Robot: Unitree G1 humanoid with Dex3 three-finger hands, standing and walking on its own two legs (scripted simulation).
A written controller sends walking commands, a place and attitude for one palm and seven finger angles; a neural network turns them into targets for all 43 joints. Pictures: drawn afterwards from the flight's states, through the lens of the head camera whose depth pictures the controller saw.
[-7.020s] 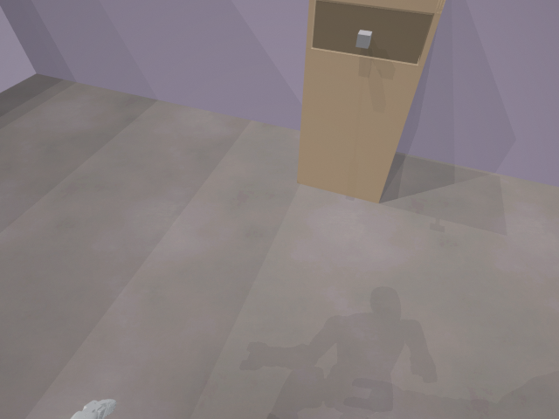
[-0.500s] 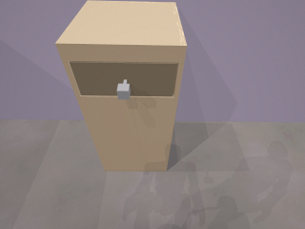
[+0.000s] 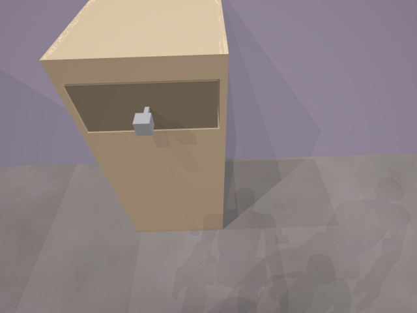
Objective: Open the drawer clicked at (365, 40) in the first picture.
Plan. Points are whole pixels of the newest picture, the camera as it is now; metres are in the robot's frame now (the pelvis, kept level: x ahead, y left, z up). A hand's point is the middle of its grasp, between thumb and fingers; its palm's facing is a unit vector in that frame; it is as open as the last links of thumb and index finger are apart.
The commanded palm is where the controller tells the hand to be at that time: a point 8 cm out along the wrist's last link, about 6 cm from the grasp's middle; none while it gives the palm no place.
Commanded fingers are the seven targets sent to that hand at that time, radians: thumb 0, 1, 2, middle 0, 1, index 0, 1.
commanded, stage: come to a stop and stand still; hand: left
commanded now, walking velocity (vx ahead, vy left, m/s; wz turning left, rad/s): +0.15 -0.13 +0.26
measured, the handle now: (145, 118) +0.57 +0.20 +0.04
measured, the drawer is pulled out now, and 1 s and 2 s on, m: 0.00 0.00 0.00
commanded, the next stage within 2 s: look again from close up in 1.10 s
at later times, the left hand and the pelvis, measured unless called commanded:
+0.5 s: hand out of the picture +0.01 +0.12 -0.18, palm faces +0.13 -0.97 -0.20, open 7.3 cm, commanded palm none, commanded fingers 0.00 0.90 0.90 -0.20 -0.30 -0.20 -0.30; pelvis +0.06 -0.03 +0.00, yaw +2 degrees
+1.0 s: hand out of the picture +0.09 +0.12 -0.16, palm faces +0.01 -0.97 -0.23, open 7.3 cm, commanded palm none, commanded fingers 0.00 0.90 0.90 -0.20 -0.30 -0.20 -0.30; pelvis +0.02 -0.06 +0.00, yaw +2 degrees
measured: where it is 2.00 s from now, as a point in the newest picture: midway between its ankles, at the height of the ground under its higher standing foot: outside the picture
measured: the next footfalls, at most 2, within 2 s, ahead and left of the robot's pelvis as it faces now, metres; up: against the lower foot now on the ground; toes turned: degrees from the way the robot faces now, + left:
left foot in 0.44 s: +0.13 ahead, +0.05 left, +0.00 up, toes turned +4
right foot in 0.68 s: +0.07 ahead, -0.19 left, +0.00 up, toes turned +2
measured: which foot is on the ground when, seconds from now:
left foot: up 0.00-0.42, down 0.44-1.00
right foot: down 0.00-0.46, up 0.48-0.66, down 0.68-1.00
